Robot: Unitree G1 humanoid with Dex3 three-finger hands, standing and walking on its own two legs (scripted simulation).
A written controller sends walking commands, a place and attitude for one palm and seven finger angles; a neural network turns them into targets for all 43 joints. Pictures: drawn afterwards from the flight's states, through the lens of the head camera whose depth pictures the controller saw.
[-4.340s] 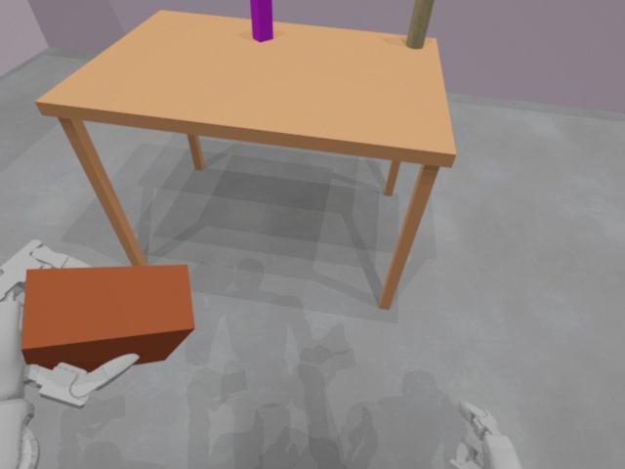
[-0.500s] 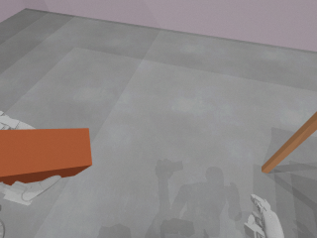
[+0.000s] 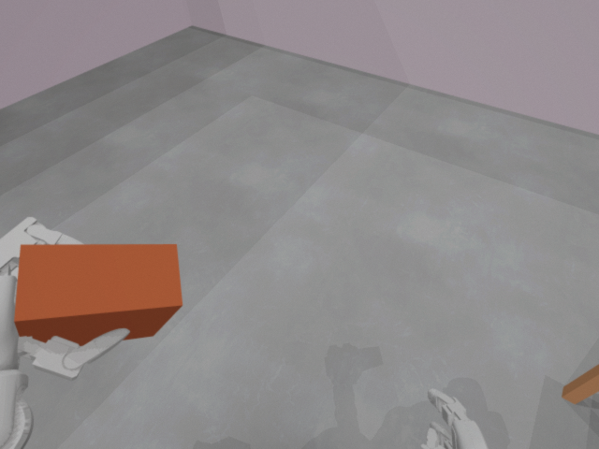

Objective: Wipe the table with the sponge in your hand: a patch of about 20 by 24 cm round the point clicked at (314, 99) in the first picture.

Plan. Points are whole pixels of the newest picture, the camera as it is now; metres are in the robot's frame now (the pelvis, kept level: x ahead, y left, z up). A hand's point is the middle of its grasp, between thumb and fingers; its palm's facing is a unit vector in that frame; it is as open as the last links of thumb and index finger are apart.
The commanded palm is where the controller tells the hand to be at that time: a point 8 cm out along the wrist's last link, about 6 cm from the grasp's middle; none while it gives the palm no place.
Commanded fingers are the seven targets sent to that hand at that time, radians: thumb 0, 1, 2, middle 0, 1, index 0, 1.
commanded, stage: walk to a spot facing it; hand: left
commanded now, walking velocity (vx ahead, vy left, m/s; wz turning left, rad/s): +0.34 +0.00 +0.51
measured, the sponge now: (122, 297) +0.23 +0.21 +0.15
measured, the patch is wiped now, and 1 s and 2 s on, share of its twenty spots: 0.00 0.00 0.00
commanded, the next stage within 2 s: turn to face it in 1.10 s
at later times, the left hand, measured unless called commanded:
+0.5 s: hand (56, 255) +0.27 +0.29 +0.17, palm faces +0.56 -0.71 -0.42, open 10.6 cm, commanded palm +0.18 +0.33 +0.19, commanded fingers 0.00 0.10 1.30 -1.20 -1.60 -1.20 -1.60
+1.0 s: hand (104, 210) +0.34 +0.27 +0.17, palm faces +0.65 -0.62 -0.43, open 10.6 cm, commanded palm +0.25 +0.30 +0.19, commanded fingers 0.00 0.10 1.30 -1.20 -1.60 -1.20 -1.60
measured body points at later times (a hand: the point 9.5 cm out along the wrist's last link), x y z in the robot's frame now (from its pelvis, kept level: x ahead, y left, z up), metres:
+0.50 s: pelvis +0.09 +0.02 -0.02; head +0.12 +0.03 +0.43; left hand +0.23 +0.33 +0.19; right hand +0.31 -0.18 -0.10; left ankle +0.11 +0.13 -0.73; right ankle +0.02 -0.10 -0.65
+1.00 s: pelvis +0.22 -0.02 +0.01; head +0.26 -0.02 +0.45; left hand +0.30 +0.30 +0.19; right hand +0.48 -0.19 -0.09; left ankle +0.17 +0.11 -0.63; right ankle +0.25 -0.11 -0.73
